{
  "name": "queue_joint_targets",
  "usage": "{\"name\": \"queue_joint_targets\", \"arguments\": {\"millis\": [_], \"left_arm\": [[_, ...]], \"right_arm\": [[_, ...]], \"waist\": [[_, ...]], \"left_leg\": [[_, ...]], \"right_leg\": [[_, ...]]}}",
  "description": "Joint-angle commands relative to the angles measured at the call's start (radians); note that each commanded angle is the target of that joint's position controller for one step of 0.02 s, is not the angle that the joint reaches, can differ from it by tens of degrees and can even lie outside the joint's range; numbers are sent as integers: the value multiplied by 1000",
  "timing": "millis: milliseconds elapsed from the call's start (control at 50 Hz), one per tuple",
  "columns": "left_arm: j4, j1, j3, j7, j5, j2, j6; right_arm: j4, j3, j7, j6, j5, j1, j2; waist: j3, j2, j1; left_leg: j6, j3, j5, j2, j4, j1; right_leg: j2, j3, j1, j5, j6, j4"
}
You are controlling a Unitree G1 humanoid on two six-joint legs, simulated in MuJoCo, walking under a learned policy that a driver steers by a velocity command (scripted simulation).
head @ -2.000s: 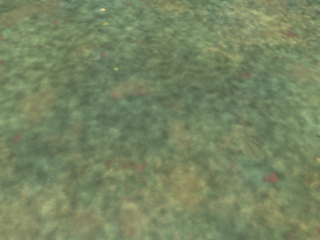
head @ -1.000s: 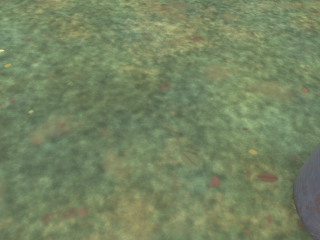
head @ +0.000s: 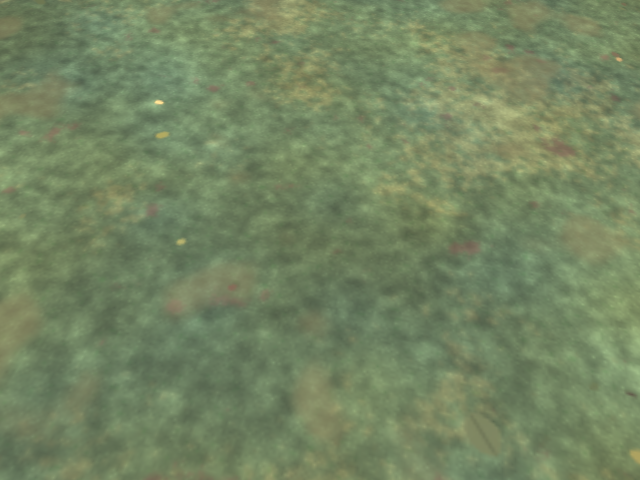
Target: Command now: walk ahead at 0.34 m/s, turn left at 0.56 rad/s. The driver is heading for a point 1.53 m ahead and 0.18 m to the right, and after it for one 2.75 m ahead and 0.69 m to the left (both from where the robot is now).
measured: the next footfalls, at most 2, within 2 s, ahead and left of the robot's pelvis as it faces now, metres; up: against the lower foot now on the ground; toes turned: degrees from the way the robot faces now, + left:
right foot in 0.26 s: +0.26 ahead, -0.12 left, +0.00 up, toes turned +8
left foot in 0.74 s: +0.52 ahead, +0.09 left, +0.00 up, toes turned -2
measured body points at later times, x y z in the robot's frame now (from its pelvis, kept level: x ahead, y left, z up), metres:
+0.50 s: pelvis +0.23 -0.05 +0.00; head +0.26 -0.06 +0.45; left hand +0.22 +0.22 -0.12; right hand +0.39 -0.29 -0.13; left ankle +0.23 +0.09 -0.68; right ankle +0.22 -0.13 -0.75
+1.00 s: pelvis +0.49 +0.01 +0.00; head +0.51 +0.02 +0.45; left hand +0.64 +0.26 -0.13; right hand +0.50 -0.27 -0.12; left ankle +0.48 +0.10 -0.75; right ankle +0.51 -0.13 -0.66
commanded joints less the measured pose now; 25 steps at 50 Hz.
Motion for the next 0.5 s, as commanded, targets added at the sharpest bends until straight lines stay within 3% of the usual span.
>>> {"name": "queue_joint_targets", "arguments": {"millis": [20,120,160,220,240,260,280,300,320,340,360,400,440,500], "left_arm": [[-87,-112,10,-2,-4,57,-14],[-140,-236,-2,-9,-14,46,-26],[-159,-249,-4,-10,-19,53,-35],[-135,-123,2,-1,-26,74,-50],[-105,-25,10,9,-23,82,-58],[-70,99,25,22,-11,120,-73],[-66,249,42,36,15,211,-82],[-32,271,58,30,11,289,-73],[-38,185,40,22,-8,193,-67],[-54,102,23,16,-20,119,-68],[-56,63,12,12,-20,81,-71],[-33,79,-1,9,-27,50,-84],[-1,135,1,5,-38,56,-98],[32,194,8,14,-46,72,-97]], "right_arm": [[-36,-42,-1,-32,0,50,-165],[-23,-51,-5,-38,-8,106,-186],[-28,-56,-7,-43,-11,100,-198],[-40,-56,-8,-53,-12,42,-204],[-38,-53,-7,-57,-9,28,-202],[-30,-43,-2,-63,-7,41,-170],[-59,-21,2,-68,11,70,-88],[-69,-17,5,-68,11,151,-69],[-43,-23,1,-59,-13,118,-119],[-46,-23,12,-60,-21,53,-127],[-56,-19,21,-61,-26,6,-119],[-59,-12,31,-52,-48,-18,-105],[-69,-5,35,-47,-50,-39,-89],[-113,12,38,-42,-46,-165,-69]], "waist": [[53,128,-33],[81,146,-78],[76,158,-71],[40,166,-5],[9,140,47],[-66,67,100],[-219,-108,144],[-227,-311,87],[-82,-129,47],[8,-26,27],[30,-7,13],[23,-59,0],[1,-62,-4],[36,-41,12]], "left_leg": [[167,-268,38,228,-150,96],[167,-296,75,225,-114,65],[155,-313,162,231,-73,45],[96,-313,263,238,-17,-44],[74,-289,360,209,78,-76],[50,-220,383,133,286,-121],[9,-113,153,33,617,-279],[-8,-73,-306,-85,792,-482],[12,-122,-238,-13,895,-544],[16,-97,-141,33,876,-543],[11,-59,-81,78,826,-521],[-18,-8,-36,112,773,-484],[-47,23,-30,113,745,-488],[-93,54,17,127,617,-549]], "right_leg": [[-2,-2,-203,52,25,-63],[16,1,-155,85,38,-248],[26,6,-89,69,23,-304],[51,-18,177,58,-25,-390],[75,-35,323,69,-43,-447],[36,-1,500,48,-70,-486],[-220,337,720,-273,-137,-582],[-358,787,748,-382,-219,-774],[-333,754,632,-480,-232,-772],[-282,596,525,-390,-225,-757],[-225,471,468,-228,-213,-762],[-146,339,435,45,-211,-765],[-129,295,447,251,-240,-756],[-118,263,441,293,-267,-787]]}}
